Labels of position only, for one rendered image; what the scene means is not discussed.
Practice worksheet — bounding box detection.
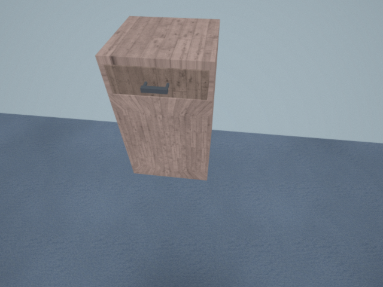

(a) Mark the drawer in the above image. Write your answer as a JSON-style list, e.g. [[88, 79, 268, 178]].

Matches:
[[104, 65, 209, 100]]

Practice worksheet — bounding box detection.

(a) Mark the cabinet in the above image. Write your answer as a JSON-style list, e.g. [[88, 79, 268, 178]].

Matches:
[[95, 16, 220, 181]]

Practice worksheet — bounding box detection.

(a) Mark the handle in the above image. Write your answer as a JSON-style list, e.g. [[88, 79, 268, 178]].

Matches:
[[140, 81, 169, 94]]

